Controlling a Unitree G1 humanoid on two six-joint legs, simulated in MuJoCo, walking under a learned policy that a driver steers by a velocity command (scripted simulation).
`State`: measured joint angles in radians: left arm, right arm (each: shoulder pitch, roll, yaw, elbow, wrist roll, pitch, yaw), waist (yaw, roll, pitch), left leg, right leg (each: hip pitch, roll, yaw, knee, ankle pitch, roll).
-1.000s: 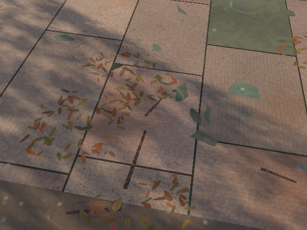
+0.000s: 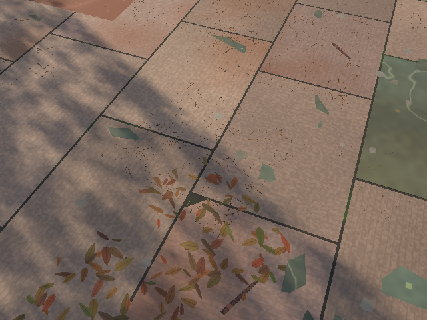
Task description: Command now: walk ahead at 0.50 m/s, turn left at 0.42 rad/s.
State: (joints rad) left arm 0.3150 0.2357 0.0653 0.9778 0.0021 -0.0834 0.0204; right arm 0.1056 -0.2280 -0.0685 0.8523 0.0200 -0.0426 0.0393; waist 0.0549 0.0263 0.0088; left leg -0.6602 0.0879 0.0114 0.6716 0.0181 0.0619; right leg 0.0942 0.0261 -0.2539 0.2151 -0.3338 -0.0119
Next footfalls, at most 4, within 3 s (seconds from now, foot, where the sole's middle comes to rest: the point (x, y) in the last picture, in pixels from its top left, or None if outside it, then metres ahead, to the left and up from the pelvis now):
0.10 left None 0.22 0.12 -0.77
0.64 right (272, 312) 0.52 -0.13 -0.77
1.12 left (245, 217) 0.86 -0.04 -0.77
1.64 right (338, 196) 0.97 -0.39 -0.77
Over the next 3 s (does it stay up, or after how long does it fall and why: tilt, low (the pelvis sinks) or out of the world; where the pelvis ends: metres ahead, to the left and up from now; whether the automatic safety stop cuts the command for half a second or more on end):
stays up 1.49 -0.44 0.00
